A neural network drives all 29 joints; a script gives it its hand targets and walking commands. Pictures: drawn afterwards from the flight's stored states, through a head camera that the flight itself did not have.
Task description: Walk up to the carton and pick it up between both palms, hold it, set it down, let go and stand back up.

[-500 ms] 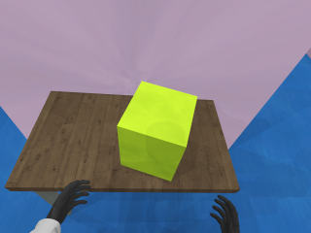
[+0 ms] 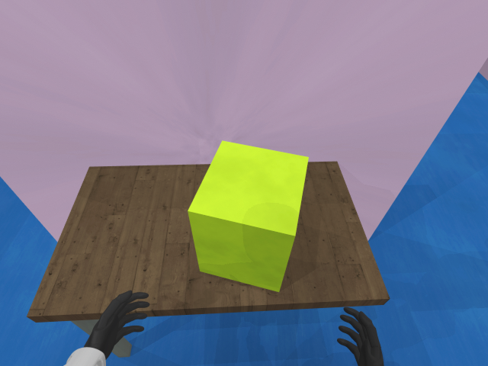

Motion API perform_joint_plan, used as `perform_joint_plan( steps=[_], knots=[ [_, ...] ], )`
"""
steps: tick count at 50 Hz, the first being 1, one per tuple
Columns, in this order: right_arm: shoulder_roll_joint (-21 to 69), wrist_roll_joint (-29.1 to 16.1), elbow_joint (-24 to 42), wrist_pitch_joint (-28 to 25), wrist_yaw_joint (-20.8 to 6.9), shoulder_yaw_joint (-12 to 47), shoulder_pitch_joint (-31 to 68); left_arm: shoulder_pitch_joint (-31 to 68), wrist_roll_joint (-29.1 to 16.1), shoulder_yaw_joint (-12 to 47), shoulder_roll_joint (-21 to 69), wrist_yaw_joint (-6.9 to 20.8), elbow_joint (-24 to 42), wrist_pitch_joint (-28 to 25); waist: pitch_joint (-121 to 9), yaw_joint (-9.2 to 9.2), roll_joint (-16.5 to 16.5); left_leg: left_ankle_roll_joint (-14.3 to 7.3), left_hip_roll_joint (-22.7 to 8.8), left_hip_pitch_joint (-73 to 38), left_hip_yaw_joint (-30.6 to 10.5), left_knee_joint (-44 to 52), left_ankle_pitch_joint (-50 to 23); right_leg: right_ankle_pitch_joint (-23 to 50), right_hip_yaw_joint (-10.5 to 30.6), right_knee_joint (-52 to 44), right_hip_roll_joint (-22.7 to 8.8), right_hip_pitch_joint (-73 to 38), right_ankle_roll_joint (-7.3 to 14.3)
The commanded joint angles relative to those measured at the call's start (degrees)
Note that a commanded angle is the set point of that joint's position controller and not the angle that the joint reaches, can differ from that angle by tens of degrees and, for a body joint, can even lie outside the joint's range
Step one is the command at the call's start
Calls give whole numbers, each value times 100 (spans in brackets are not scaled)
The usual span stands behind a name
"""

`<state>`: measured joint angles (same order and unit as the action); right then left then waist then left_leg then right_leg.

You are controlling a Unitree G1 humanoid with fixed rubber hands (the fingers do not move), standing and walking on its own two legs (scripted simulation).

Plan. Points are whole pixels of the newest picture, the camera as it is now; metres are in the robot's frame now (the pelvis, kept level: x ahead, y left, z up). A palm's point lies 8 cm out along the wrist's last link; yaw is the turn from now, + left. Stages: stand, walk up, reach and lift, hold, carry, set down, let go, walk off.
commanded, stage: set down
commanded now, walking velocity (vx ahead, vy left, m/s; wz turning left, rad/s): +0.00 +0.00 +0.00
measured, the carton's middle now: (251, 217) +0.46 +0.02 -0.09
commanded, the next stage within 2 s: let go in 1.18 s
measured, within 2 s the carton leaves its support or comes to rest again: neither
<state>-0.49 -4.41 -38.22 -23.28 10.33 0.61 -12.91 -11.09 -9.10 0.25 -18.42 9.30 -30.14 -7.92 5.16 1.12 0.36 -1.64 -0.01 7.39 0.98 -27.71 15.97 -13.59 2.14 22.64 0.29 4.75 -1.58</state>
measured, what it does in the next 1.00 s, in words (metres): stands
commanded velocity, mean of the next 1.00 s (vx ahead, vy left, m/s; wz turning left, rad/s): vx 0.00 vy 0.00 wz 0.00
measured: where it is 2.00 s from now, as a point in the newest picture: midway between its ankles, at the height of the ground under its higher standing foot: outside the picture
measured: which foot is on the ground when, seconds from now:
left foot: down 0.00-1.00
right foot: down 0.00-1.00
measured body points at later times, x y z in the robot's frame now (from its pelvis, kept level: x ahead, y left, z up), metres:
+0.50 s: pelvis +0.00 -0.02 +0.00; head +0.01 -0.02 +0.45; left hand +0.17 +0.24 -0.06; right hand +0.18 -0.20 -0.08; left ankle -0.01 +0.10 -0.74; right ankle -0.01 -0.14 -0.74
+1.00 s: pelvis +0.00 -0.03 +0.00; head +0.01 -0.02 +0.45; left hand +0.17 +0.22 -0.08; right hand +0.17 -0.23 -0.09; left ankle -0.01 +0.09 -0.74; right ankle -0.01 -0.14 -0.74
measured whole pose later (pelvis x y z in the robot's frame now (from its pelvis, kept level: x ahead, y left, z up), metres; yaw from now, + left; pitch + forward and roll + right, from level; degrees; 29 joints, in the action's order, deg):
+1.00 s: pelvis +0.00 -0.03 +0.00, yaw +0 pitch -3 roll +0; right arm -5.2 -1.5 -41.7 -12.6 2.9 -0.2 -9.3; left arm -9.4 -2.7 -0.7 -14.9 1.9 -31.9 2.6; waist 5.0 1.9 -1.3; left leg 1.1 -1.4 6.8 0.5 -22.4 12.5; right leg -12.8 0.7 22.1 1.4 6.2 1.0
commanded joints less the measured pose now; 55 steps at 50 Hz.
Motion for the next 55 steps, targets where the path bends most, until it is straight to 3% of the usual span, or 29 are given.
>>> perform_joint_plan(
  steps=[1, 7, 12, 15, 27, 31, 38, 44, 45, 51, 52, 55],
  knots=[
    [-337, -142, 706, -144, -193, 32, 212, 192, 136, -357, -574, -133, 736, -183, -501, 132, 509, 582, -101, -515, 33, 484, -2013, 494, -218, -401, 142, 192, 434],
    [-367, -189, 661, -95, -347, -4, 252, 282, 192, -379, -635, -311, 871, -193, -486, 189, 808, 592, -60, -482, 122, 503, -1972, 442, -125, -479, 92, 260, 478],
    [-482, -123, 528, -47, -356, -149, 364, 364, 123, -275, -648, -349, 927, -108, -678, 52, 741, 586, -54, -659, 143, 377, -2158, 748, -111, -478, 75, 281, 415],
    [-633, -74, 434, -19, -386, -182, 418, 288, 159, -300, -633, -396, 1008, -46, -832, 69, 725, 589, -46, -776, 122, 368, -2271, 885, -154, -449, 105, 299, 394],
    [-763, 144, 538, 418, -425, 14, 574, 353, 139, -312, -461, -278, 311, 366, -525, 29, -298, 356, 18, -498, 241, 720, -1672, 811, -275, -598, 90, 155, 241],
    [-643, 144, 638, 587, -466, 70, 621, 612, 259, -383, -516, -335, 280, 453, -416, 61, -184, 302, 53, -289, 284, 814, -1206, 410, -227, -653, 18, 159, 234],
    [-697, 218, 595, 796, -613, -89, 836, 984, 482, -396, -533, -609, 536, 655, -482, 89, 334, 290, 7, -147, 326, 878, -748, 51, -186, -604, -75, 237, 252],
    [-868, 284, 413, 828, -723, -215, 800, 804, 637, -402, -486, -805, 683, 805, -773, 75, 567, 360, 25, -299, 355, 721, -1210, 587, -179, -486, -94, 188, 228],
    [-865, 299, 493, 823, -708, -197, 785, 760, 615, -406, -469, -780, 636, 810, -838, 62, 405, 326, 33, -334, 384, 711, -1276, 694, -183, -484, -82, 114, 199],
    [-1316, 336, 62, 825, -857, -293, 832, 445, 739, -318, -129, -810, 540, 1021, -955, 28, 241, 434, -34, -691, 311, 658, -2039, 1266, -373, -397, 95, 143, 216],
    [-1257, 335, 292, 784, -838, -248, 726, 332, 665, -360, -171, -780, 600, 986, -1006, 19, 49, 422, -24, -753, 345, 622, -2160, 1358, -345, -452, 91, 92, 197],
    [-1447, 363, 172, 798, -912, -261, 746, 237, 656, -272, -15, -768, 540, 1043, -903, -7, -172, 433, -40, -843, 347, 664, -2380, 1496, -414, -474, 170, 148, 213]
  ],
)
